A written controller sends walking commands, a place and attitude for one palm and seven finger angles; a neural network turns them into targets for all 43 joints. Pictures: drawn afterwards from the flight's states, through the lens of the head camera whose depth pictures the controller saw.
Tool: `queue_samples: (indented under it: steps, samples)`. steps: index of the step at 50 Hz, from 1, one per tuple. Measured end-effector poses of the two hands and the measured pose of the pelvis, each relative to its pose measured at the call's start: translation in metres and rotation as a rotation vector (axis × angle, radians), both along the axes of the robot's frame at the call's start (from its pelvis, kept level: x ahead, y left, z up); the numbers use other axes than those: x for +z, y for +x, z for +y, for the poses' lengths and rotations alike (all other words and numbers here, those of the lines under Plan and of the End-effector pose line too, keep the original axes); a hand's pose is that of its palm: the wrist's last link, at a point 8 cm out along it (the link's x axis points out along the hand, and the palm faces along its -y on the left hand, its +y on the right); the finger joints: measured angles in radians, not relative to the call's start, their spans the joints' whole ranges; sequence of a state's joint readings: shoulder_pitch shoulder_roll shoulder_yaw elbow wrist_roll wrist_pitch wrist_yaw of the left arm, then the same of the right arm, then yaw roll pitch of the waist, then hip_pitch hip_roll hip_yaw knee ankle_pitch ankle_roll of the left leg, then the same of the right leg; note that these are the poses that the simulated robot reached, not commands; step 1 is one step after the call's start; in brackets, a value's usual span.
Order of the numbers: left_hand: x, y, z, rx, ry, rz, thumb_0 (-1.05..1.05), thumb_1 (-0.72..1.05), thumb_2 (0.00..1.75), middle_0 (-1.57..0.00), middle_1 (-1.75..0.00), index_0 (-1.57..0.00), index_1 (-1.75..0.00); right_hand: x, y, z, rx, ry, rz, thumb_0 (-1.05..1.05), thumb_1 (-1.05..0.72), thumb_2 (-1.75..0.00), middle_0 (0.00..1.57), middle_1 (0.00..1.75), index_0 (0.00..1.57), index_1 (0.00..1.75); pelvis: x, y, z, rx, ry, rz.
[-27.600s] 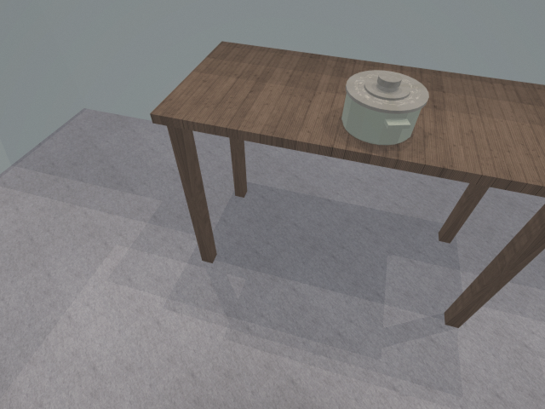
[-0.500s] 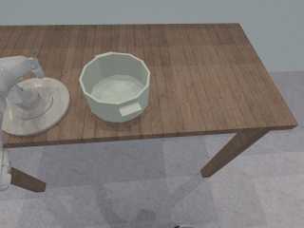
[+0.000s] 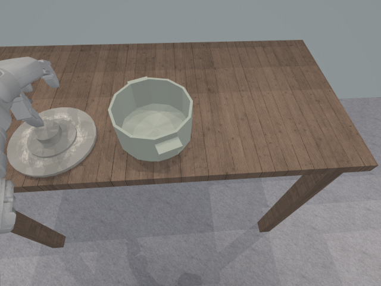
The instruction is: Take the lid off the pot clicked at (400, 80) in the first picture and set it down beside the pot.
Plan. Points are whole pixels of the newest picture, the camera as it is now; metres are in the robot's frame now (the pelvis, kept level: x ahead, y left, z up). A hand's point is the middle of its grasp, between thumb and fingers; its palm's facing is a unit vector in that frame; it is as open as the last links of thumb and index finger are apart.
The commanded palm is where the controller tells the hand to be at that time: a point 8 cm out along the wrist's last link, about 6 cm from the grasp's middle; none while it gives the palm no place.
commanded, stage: raise the empty hand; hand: left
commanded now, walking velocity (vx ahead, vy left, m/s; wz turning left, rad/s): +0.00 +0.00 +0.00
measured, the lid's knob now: (48, 132) +0.46 +0.31 +0.03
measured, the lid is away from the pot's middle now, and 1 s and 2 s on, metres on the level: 0.24 0.24 0.24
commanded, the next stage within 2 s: draw the hand back to the body in 0.54 s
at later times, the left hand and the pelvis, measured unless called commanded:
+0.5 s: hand (15, 81) +0.46 +0.30 +0.18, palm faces -0.35 -0.07 -0.93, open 11.0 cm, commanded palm +0.47 +0.29 +0.24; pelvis +0.00 +0.00 +0.01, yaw +1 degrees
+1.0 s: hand (15, 95) +0.43 +0.29 +0.17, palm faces -0.30 -0.07 -0.95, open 11.0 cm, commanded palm +0.40 +0.29 +0.23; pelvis +0.00 -0.01 +0.01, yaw +1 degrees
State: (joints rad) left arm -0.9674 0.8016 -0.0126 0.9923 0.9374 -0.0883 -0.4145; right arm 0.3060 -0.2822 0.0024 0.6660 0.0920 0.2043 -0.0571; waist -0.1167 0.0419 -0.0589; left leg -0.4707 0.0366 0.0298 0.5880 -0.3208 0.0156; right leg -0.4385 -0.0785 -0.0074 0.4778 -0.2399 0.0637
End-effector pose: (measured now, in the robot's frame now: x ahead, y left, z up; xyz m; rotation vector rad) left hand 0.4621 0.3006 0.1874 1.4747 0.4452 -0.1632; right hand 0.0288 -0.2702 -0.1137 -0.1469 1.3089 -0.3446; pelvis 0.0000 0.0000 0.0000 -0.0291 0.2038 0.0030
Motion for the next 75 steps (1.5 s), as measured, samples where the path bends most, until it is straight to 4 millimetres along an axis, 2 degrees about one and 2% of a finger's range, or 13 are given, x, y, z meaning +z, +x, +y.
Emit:
queue_samples:
  steps: [8, 14, 21, 26, 37, 43, 48, 57, 61, 65, 69, 73, 75]
  samples:
    - [0.017, -0.002, -0.006, -0.020, 0.021, -0.026, 0.00, 0.03, 0.57, -0.33, -0.91, -0.34, -0.91, 0.002, 0.014, -0.001, 0.029, 0.008, -0.025, 0.00, -0.90, -0.90, 0.20, 0.30, 0.20, 0.30, 0.003, 0.001, 0.000, 0.009, 0.001, -0.016]
    - [0.024, -0.001, -0.003, 0.017, 0.036, -0.009, 0.00, 0.03, 0.57, -0.33, -0.91, -0.34, -0.91, 0.003, 0.024, -0.001, 0.044, 0.013, -0.052, 0.00, -0.90, -0.90, 0.20, 0.30, 0.20, 0.30, 0.004, 0.001, -0.002, 0.011, 0.003, -0.025]
    - [0.049, -0.001, -0.006, 0.013, 0.019, -0.067, 0.00, 0.03, 0.57, -0.33, -0.91, -0.34, -0.91, 0.005, 0.029, -0.002, 0.055, 0.021, -0.070, 0.00, -0.90, -0.90, 0.20, 0.30, 0.20, 0.30, 0.005, 0.003, -0.004, 0.014, 0.005, -0.031]
    - [0.049, -0.002, -0.006, 0.046, 0.059, -0.017, 0.00, 0.03, 0.57, -0.33, -0.91, -0.34, -0.91, 0.004, 0.029, -0.003, 0.060, 0.030, -0.062, 0.00, -0.90, -0.90, 0.20, 0.30, 0.20, 0.30, 0.006, 0.002, -0.005, 0.016, 0.006, -0.036]
    - [0.045, 0.004, -0.015, 0.004, 0.033, -0.035, 0.00, 0.03, 0.57, -0.33, -0.91, -0.34, -0.91, 0.007, 0.021, -0.009, 0.043, 0.014, -0.053, 0.00, -0.90, -0.90, 0.20, 0.30, 0.20, 0.30, 0.006, 0.001, -0.008, 0.009, 0.008, -0.034]
    - [0.041, -0.005, -0.009, 0.011, 0.041, -0.045, 0.00, 0.03, 0.57, -0.33, -0.91, -0.34, -0.91, 0.006, 0.021, -0.009, 0.038, 0.030, -0.054, 0.00, -0.90, -0.90, 0.20, 0.30, 0.20, 0.30, 0.007, 0.004, -0.008, 0.006, 0.010, -0.040]
    - [0.041, -0.023, -0.010, -0.017, 0.044, -0.074, 0.00, 0.03, 0.57, -0.33, -0.91, -0.34, -0.91, 0.006, 0.037, -0.006, 0.070, 0.048, -0.090, 0.00, -0.90, -0.90, 0.20, 0.30, 0.20, 0.30, 0.008, 0.005, -0.007, 0.013, 0.012, -0.054]
    - [0.036, -0.063, -0.002, -0.002, 0.047, -0.076, 0.00, 0.03, 0.57, -0.33, -0.91, -0.34, -0.91, 0.014, 0.089, 0.006, 0.168, 0.075, -0.225, 0.00, -0.91, -0.90, 0.20, 0.30, 0.20, 0.30, 0.009, -0.001, -0.008, 0.031, 0.013, -0.085]
    - [0.037, -0.079, -0.013, 0.002, -0.542, -0.417, 0.00, 0.03, 0.57, -0.34, -0.91, -0.34, -0.91, 0.022, 0.109, 0.017, 0.232, 0.058, -0.324, 0.00, -0.91, -0.90, 0.20, 0.30, 0.19, 0.30, 0.009, -0.003, -0.011, 0.021, 0.015, -0.139]
    - [0.024, -0.089, -0.025, 0.078, -0.917, -0.650, 0.00, 0.03, 0.57, -0.34, -0.91, -0.34, -0.90, 0.032, 0.120, 0.025, 0.259, 0.041, -0.397, 0.00, -0.90, -0.90, 0.20, 0.30, 0.20, 0.30, 0.009, 0.000, -0.017, 0.006, 0.017, -0.171]
    - [0.026, -0.097, -0.023, 0.158, -1.054, -0.804, 0.00, 0.05, 0.58, -0.33, -0.89, -0.34, -0.89, 0.041, 0.124, 0.022, 0.256, 0.014, -0.459, 0.01, -0.90, -0.90, 0.20, 0.30, 0.20, 0.30, 0.010, 0.005, -0.023, -0.004, 0.015, -0.198]
    - [0.039, -0.109, -0.020, 0.178, -1.091, -0.913, 0.00, 0.10, 0.60, -0.32, -0.85, -0.33, -0.85, 0.039, 0.123, 0.013, 0.247, 0.011, -0.484, 0.00, -0.90, -0.90, 0.20, 0.30, 0.20, 0.30, 0.010, 0.010, -0.026, -0.009, 0.013, -0.209]
    - [0.038, -0.115, -0.018, 0.197, -1.092, -0.926, 0.00, 0.14, 0.61, -0.31, -0.83, -0.32, -0.83, 0.035, 0.120, 0.007, 0.242, 0.013, -0.468, 0.01, -0.90, -0.90, 0.20, 0.30, 0.20, 0.30, 0.010, 0.011, -0.028, -0.008, 0.015, -0.209]
